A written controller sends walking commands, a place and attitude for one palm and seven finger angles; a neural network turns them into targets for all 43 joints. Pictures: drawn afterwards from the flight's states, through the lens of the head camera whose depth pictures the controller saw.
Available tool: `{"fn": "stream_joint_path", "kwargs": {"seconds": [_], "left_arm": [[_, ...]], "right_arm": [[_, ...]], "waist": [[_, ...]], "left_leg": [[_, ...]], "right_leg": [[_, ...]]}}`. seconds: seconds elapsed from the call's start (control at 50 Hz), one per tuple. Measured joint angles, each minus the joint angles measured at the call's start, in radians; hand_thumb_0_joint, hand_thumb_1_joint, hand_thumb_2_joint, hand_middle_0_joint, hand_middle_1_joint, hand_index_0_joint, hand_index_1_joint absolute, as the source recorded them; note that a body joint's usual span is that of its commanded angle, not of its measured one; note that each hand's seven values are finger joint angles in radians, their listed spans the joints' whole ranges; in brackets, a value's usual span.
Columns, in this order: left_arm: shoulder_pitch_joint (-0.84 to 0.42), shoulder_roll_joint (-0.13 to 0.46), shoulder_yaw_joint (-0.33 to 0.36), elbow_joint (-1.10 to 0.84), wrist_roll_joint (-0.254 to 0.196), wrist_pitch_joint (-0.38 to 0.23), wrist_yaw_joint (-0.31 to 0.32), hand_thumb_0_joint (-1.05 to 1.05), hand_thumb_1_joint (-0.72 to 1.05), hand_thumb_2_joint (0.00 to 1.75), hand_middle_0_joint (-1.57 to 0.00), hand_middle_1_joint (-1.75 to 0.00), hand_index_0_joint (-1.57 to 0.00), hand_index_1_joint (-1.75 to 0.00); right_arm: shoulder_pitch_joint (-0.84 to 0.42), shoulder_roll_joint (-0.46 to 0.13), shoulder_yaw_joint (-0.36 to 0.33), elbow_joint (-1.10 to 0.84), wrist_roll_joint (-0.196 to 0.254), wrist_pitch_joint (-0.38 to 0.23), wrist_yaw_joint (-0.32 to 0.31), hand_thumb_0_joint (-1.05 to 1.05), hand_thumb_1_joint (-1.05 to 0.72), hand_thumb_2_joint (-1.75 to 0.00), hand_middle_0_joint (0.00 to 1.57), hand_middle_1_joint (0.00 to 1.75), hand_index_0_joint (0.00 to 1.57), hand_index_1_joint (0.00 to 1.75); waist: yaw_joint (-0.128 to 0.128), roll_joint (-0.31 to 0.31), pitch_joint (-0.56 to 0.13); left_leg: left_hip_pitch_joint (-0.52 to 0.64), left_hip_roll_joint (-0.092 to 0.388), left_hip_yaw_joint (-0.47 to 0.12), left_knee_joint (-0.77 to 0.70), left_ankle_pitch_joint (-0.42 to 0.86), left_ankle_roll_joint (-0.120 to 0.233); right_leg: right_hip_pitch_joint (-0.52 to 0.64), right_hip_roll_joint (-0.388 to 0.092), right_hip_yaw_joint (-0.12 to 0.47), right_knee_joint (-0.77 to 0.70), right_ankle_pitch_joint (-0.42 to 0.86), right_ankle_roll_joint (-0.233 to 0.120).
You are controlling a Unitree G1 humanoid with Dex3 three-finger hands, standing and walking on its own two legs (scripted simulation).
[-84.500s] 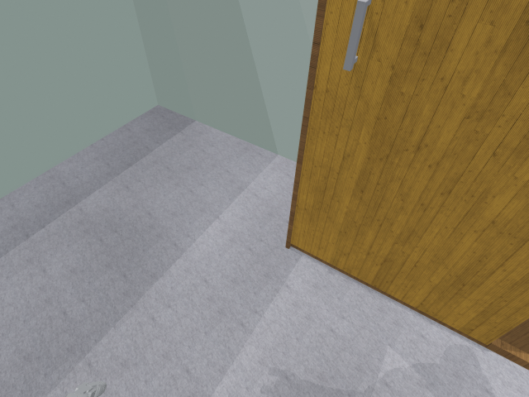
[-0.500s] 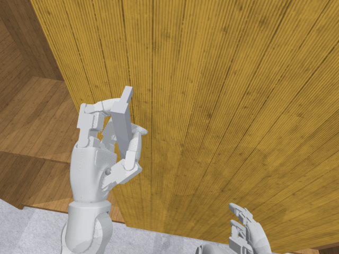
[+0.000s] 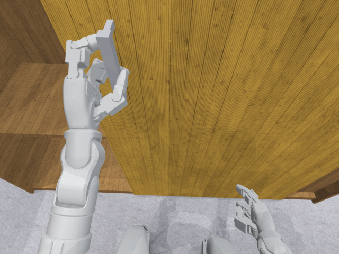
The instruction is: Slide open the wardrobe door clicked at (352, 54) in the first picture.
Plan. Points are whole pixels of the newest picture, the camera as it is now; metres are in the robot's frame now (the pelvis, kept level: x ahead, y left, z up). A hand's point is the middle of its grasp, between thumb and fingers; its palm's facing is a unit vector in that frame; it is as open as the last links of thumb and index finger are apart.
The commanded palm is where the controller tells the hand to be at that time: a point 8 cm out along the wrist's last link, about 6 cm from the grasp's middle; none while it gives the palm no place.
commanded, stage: step sideways, sliding the door along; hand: left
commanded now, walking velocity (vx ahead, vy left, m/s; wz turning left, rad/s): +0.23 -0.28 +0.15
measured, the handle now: (116, 65) +0.39 +0.16 +0.22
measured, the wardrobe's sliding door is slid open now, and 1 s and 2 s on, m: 0.59 0.59 0.59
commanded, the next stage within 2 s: none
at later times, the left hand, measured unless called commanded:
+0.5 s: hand (133, 90) +0.33 +0.12 +0.22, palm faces +0.46 -0.89 +0.09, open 7.6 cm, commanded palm +0.31 +0.08 +0.20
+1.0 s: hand (142, 86) +0.35 +0.11 +0.21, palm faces +0.68 -0.73 +0.07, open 7.3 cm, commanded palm +0.32 +0.03 +0.20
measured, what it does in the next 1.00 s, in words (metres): steps to the right: right foot, then left foot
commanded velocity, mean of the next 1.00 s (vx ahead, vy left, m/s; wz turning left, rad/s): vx -0.04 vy -0.10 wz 0.03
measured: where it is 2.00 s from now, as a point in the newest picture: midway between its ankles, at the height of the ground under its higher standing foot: outside the picture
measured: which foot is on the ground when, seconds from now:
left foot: down 0.00-0.12, up 0.14-0.26, down 0.28-0.60, up 0.62-0.70, down 0.72-1.00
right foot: up 0.00-0.10, down 0.12-0.26, up 0.28-0.56, down 0.58-1.00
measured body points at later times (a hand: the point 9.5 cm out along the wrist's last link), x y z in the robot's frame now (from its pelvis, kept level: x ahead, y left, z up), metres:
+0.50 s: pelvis -0.03 -0.14 +0.00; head +0.01 -0.11 +0.45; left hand +0.30 +0.16 +0.21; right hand +0.17 -0.32 -0.10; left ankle +0.02 +0.08 -0.72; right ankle +0.03 -0.31 -0.67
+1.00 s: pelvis +0.03 -0.21 +0.00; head +0.11 -0.19 +0.44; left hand +0.31 +0.14 +0.21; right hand +0.28 -0.35 -0.10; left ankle +0.01 -0.02 -0.72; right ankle +0.04 -0.33 -0.72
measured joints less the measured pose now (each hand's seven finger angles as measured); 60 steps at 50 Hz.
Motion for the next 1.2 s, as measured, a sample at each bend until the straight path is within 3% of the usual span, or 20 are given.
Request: {"fn": "stream_joint_path", "kwargs": {"seconds": [0.08, 0.12, 0.2, 0.24, 0.26, 0.28, 0.3, 0.38, 0.48, 0.54, 0.58, 0.62, 0.68, 0.74, 0.84, 0.94, 1.0, 1.1, 1.14, 1.2], "left_arm": [[-0.103, 0.003, 0.035, 0.125, 0.007, 0.037, 0.024, 0.02, 0.67, 0.76, -0.39, -1.37, 0.0, -1.15], [-0.161, 0.014, 0.062, 0.185, 0.013, 0.057, 0.039, 0.01, 0.69, 0.78, -0.37, -1.37, 0.0, -1.12], [-0.189, -0.007, 0.108, 0.275, 0.0, 0.045, 0.069, 0.02, 0.72, 0.81, -0.3, -1.36, 0.0, -1.09], [-0.183, -0.005, 0.104, 0.299, -0.011, 0.04, 0.071, 0.03, 0.72, 0.81, -0.29, -1.36, 0.0, -1.1], [-0.183, -0.004, 0.101, 0.307, -0.016, 0.038, 0.07, 0.03, 0.72, 0.81, -0.29, -1.36, 0.0, -1.1], [-0.19, 0.002, 0.101, 0.311, -0.029, 0.036, 0.069, 0.03, 0.72, 0.82, -0.29, -1.37, 0.0, -1.1], [-0.205, 0.016, 0.105, 0.319, -0.042, 0.032, 0.069, 0.02, 0.72, 0.82, -0.3, -1.37, 0.0, -1.09], [-0.257, 0.054, 0.125, 0.367, -0.049, 0.026, 0.063, 0.03, 0.74, 0.83, -0.28, -1.36, 0.0, -1.09], [-0.313, 0.075, 0.154, 0.412, -0.052, 0.04, 0.067, 0.03, 0.76, 0.84, -0.25, -1.31, 0.0, -1.09], [-0.345, 0.096, 0.177, 0.451, -0.058, 0.046, 0.078, 0.03, 0.77, 0.85, -0.25, -1.27, 0.0, -1.08], [-0.369, 0.122, 0.195, 0.475, -0.055, 0.06, 0.088, 0.02, 0.78, 0.86, -0.25, -1.25, 0.0, -1.07], [-0.363, 0.125, 0.231, 0.483, -0.045, 0.056, 0.109, 0.01, 0.79, 0.87, -0.25, -1.22, 0.0, -1.05], [-0.321, 0.103, 0.252, 0.462, -0.046, 0.061, 0.127, 0.01, 0.8, 0.87, -0.25, -1.19, 0.0, -1.04], [-0.286, 0.086, 0.235, 0.405, -0.045, 0.067, 0.13, 0.01, 0.8, 0.87, -0.25, -1.2, 0.0, -1.04], [-0.271, 0.068, 0.21, 0.334, -0.04, 0.063, 0.128, 0.01, 0.82, 0.87, -0.21, -1.22, 0.0, -1.02], [-0.264, 0.059, 0.216, 0.289, -0.041, 0.067, 0.143, 0.01, 0.84, 0.88, -0.19, -1.22, 0.0, -1.0], [-0.245, 0.049, 0.236, 0.266, -0.032, 0.062, 0.154, 0.0, 0.85, 0.88, -0.19, -1.21, 0.0, -0.98], [-0.206, -0.003, 0.196, 0.212, -0.015, 0.063, 0.161, 0.0, 0.85, 0.88, -0.19, -1.2, 0.0, -0.97], [-0.186, -0.025, 0.157, 0.179, -0.013, 0.067, 0.158, 0.0, 0.85, 0.87, -0.18, -1.21, 0.0, -0.96], [-0.169, -0.048, 0.109, 0.137, -0.01, 0.062, 0.147, 0.0, 0.85, 0.87, -0.16, -1.23, 0.0, -0.95]], "right_arm": [[0.093, -0.003, -0.01, 0.013, 0.024, 0.03, -0.01, 0.01, -0.9, -0.9, 0.21, 0.3, 0.2, 0.31], [0.122, 0.006, -0.004, 0.03, 0.035, 0.039, -0.018, 0.01, -0.9, -0.9, 0.21, 0.3, 0.2, 0.31], [0.127, -0.035, -0.014, 0.108, 0.036, 0.048, -0.058, 0.02, -0.9, -0.9, 0.21, 0.3, 0.2, 0.3], [0.145, -0.05, -0.021, 0.131, 0.034, 0.057, -0.074, 0.02, -0.9, -0.9, 0.2, 0.3, 0.2, 0.3], [0.154, -0.059, -0.022, 0.131, 0.034, 0.062, -0.079, 0.02, -0.9, -0.9, 0.2, 0.3, 0.2, 0.3], [0.154, -0.067, -0.027, 0.126, 0.033, 0.064, -0.081, 0.02, -0.9, -0.9, 0.2, 0.3, 0.2, 0.3], [0.14, -0.063, -0.032, 0.128, 0.029, 0.063, -0.081, 0.02, -0.9, -0.9, 0.2, 0.3, 0.2, 0.3], [0.103, -0.024, -0.022, 0.114, 0.031, 0.064, -0.047, 0.02, -0.9, -0.9, 0.2, 0.3, 0.2, 0.3], [0.091, -0.011, -0.016, 0.059, 0.039, 0.034, -0.032, 0.02, -0.9, -0.9, 0.2, 0.3, 0.2, 0.3], [0.089, -0.008, -0.006, 0.039, 0.049, 0.015, -0.044, 0.01, -0.9, -0.9, 0.21, 0.3, 0.2, 0.3], [0.091, 0.002, 0.007, 0.037, 0.055, 0.0, -0.051, 0.01, -0.9, -0.9, 0.21, 0.3, 0.2, 0.3], [0.061, -0.018, 0.012, 0.062, 0.055, -0.01, -0.063, 0.01, -0.9, -0.9, 0.21, 0.3, 0.2, 0.3], [0.052, -0.061, -0.007, 0.093, 0.052, -0.017, -0.094, 0.01, -0.9, -0.9, 0.21, 0.3, 0.2, 0.3], [0.057, -0.087, -0.027, 0.116, 0.05, -0.022, -0.12, 0.01, -0.9, -0.9, 0.21, 0.3, 0.2, 0.3], [0.079, -0.066, -0.029, 0.083, 0.044, -0.041, -0.082, 0.01, -0.91, -0.9, 0.2, 0.3, 0.19, 0.3], [0.085, -0.043, -0.005, 0.032, 0.05, -0.069, -0.051, 0.01, -0.9, -0.9, 0.2, 0.3, 0.2, 0.3], [0.058, -0.04, 0.011, 0.027, 0.044, -0.07, -0.053, 0.01, -0.9, -0.9, 0.2, 0.3, 0.2, 0.3], [0.041, -0.065, -0.004, 0.038, 0.043, -0.048, -0.079, 0.01, -0.9, -0.9, 0.21, 0.3, 0.2, 0.3], [0.04, -0.078, -0.018, 0.045, 0.041, -0.039, -0.085, 0.01, -0.9, -0.9, 0.2, 0.3, 0.2, 0.3], [0.041, -0.074, -0.029, 0.023, 0.043, -0.043, -0.065, 0.02, -0.9, -0.9, 0.2, 0.3, 0.2, 0.3]], "waist": [[0.009, 0.003, -0.048], [0.014, -0.056, -0.093], [-0.031, -0.044, -0.102], [-0.041, -0.055, -0.118], [-0.037, -0.056, -0.128], [-0.034, -0.046, -0.13], [-0.03, -0.05, -0.11], [-0.01, -0.068, -0.053], [0.039, -0.024, -0.018], [0.059, -0.007, -0.019], [0.067, -0.036, -0.036], [0.04, -0.009, -0.034], [0.005, 0.011, -0.054], [0.014, -0.001, -0.063], [0.061, -0.029, -0.022], [0.086, -0.029, 0.006], [0.078, -0.011, 0.005], [0.041, 0.002, -0.028], [0.049, 0.007, -0.037], [0.087, 0.001, -0.021]], "left_leg": [[-0.054, 0.041, -0.038, -0.012, 0.007, -0.02], [-0.115, 0.016, -0.029, 0.035, -0.075, -0.022], [-0.153, -0.064, -0.052, 0.301, -0.307, 0.006], [-0.088, -0.104, 0.002, 0.272, -0.315, 0.022], [-0.031, -0.112, 0.026, 0.184, -0.223, 0.04], [-0.009, -0.101, 0.023, 0.142, -0.105, 0.059], [-0.006, -0.089, 0.021, 0.154, -0.097, 0.051], [0.046, -0.034, -0.004, 0.094, -0.129, -0.012], [0.081, 0.048, -0.044, -0.005, -0.064, -0.054], [0.07, 0.075, -0.073, 0.002, -0.07, -0.068], [0.042, 0.065, -0.086, 0.051, -0.098, -0.072], [0.013, 0.059, -0.129, 0.116, -0.16, -0.035], [-0.005, -0.045, -0.101, 0.212, -0.275, 0.001], [0.038, -0.107, -0.05, 0.152, -0.177, 0.02], [0.107, -0.081, -0.048, 0.04, -0.177, -0.015], [0.138, -0.07, -0.057, -0.004, -0.162, -0.039], [0.11, -0.058, -0.055, 0.045, -0.18, -0.042], [0.055, -0.082, -0.028, 0.093, -0.176, 0.018], [0.08, -0.086, -0.019, 0.046, -0.207, 0.0], [0.104, -0.093, -0.001, 0.02, -0.195, 0.013]], "right_leg": [[0.156, -0.02, -0.063, -0.16, 0.031, -0.015], [0.214, -0.051, -0.058, -0.261, 0.005, -0.041], [0.203, -0.07, -0.092, -0.2, -0.006, -0.003], [0.213, -0.086, -0.104, -0.201, -0.006, 0.003], [0.194, -0.087, -0.106, -0.164, -0.004, -0.001], [0.148, -0.072, -0.098, -0.08, 0.018, 0.002], [0.1, -0.055, -0.067, 0.028, 0.0, 0.003], [-0.041, -0.023, -0.008, 0.238, 0.011, 0.005], [-0.06, -0.07, -0.033, 0.065, 0.105, 0.023], [0.022, -0.076, -0.049, -0.104, 0.133, 0.034], [0.103, -0.085, -0.054, -0.241, 0.195, 0.037], [0.103, -0.078, -0.082, -0.206, 0.139, 0.037], [0.097, -0.11, -0.107, -0.184, 0.108, 0.038], [0.087, -0.128, -0.105, -0.171, 0.118, 0.045], [0.054, -0.069, -0.038, -0.075, 0.027, 0.018], [0.12, -0.05, -0.049, -0.242, 0.22, 0.004], [0.167, -0.042, -0.066, -0.317, 0.16, 0.006], [0.148, -0.084, -0.106, -0.292, 0.145, 0.02], [0.123, -0.093, -0.096, -0.244, 0.167, 0.036], [0.07, -0.081, -0.036, -0.126, 0.082, 0.016]]}}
